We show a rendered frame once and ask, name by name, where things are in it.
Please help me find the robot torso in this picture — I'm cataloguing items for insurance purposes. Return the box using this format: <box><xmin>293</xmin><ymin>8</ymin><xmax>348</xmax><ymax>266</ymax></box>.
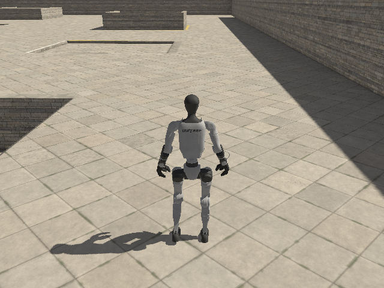
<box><xmin>178</xmin><ymin>118</ymin><xmax>206</xmax><ymax>180</ymax></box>

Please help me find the right robot forearm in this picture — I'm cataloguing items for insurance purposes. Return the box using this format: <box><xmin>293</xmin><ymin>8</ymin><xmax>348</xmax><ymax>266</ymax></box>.
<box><xmin>216</xmin><ymin>144</ymin><xmax>227</xmax><ymax>166</ymax></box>

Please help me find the left robot hand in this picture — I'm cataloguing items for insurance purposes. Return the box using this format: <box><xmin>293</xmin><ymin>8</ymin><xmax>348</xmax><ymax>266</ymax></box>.
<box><xmin>157</xmin><ymin>165</ymin><xmax>170</xmax><ymax>178</ymax></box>

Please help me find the robot left upper arm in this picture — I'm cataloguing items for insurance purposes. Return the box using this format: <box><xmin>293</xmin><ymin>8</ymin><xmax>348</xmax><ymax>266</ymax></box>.
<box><xmin>163</xmin><ymin>121</ymin><xmax>179</xmax><ymax>154</ymax></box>

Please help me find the left robot thigh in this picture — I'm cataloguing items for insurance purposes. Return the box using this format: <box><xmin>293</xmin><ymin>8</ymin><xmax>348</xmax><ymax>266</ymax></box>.
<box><xmin>172</xmin><ymin>167</ymin><xmax>184</xmax><ymax>204</ymax></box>

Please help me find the robot right upper arm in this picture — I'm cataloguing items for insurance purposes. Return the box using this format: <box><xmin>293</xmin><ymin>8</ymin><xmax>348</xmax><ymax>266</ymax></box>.
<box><xmin>204</xmin><ymin>121</ymin><xmax>222</xmax><ymax>153</ymax></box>

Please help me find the right robot hand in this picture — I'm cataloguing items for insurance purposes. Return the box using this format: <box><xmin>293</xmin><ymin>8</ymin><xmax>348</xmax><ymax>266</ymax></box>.
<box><xmin>215</xmin><ymin>163</ymin><xmax>229</xmax><ymax>176</ymax></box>

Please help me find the left robot forearm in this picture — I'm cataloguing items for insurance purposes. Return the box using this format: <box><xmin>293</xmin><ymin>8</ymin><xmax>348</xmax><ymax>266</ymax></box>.
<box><xmin>158</xmin><ymin>145</ymin><xmax>169</xmax><ymax>167</ymax></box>

